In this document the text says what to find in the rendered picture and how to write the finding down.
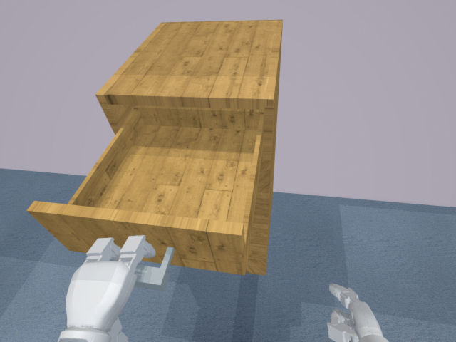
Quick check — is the robot left forearm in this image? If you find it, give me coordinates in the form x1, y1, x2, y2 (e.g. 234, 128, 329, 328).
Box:
58, 327, 111, 342

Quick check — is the left robot hand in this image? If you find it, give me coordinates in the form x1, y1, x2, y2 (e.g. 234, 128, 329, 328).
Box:
66, 235, 156, 342

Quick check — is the right robot hand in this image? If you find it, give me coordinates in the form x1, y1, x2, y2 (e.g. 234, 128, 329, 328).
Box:
327, 284, 383, 342

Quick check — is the drawer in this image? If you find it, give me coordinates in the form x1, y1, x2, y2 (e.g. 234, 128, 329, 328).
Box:
27, 105, 264, 275

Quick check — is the handle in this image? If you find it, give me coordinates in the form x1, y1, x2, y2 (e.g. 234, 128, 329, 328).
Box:
134, 247, 175, 291

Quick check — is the cabinet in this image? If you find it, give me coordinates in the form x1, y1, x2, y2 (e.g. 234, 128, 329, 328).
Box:
96, 20, 283, 276

